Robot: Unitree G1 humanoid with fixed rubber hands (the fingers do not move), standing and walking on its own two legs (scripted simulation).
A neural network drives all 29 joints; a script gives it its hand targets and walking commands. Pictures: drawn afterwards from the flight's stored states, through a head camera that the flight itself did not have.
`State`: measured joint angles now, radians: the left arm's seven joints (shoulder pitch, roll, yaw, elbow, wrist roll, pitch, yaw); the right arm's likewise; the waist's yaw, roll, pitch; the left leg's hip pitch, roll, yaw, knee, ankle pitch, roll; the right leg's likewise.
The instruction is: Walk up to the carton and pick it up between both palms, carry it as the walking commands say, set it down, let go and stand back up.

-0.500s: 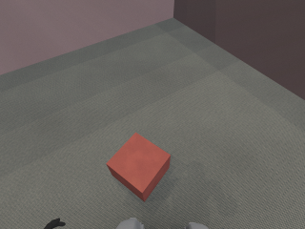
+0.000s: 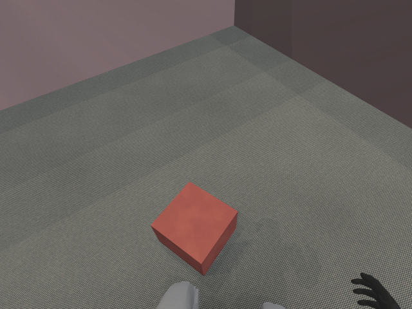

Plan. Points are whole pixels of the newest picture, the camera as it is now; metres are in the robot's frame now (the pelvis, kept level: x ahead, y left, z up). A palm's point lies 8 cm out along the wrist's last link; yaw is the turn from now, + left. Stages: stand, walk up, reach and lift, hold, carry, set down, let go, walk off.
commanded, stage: walk up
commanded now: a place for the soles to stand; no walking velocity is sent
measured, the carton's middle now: (196, 227) +0.53 +0.12 -0.63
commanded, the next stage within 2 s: none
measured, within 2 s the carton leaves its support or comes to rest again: neither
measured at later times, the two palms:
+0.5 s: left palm out of the picture +0.16 +0.53 -0.07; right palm out of the picture +0.09 -0.15 -0.10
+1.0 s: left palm out of the picture +0.31 +0.64 -0.08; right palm out of the picture +0.03 +0.03 -0.12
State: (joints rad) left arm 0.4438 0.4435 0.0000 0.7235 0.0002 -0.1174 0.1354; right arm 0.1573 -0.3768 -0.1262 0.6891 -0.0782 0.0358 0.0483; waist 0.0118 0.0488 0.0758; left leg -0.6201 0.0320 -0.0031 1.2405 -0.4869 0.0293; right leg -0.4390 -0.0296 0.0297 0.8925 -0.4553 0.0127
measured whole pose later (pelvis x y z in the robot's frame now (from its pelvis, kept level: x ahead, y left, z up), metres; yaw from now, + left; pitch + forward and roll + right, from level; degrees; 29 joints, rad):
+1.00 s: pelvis +0.08 +0.36 -0.03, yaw -26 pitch -2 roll -2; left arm 0.36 0.50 0.00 0.74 0.00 -0.10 0.17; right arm 0.18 -0.40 -0.16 0.69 -0.06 0.07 0.06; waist -0.08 0.09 0.14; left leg -0.46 0.03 0.19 1.14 -0.61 0.07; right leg -0.54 0.02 -0.07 1.03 -0.47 -0.05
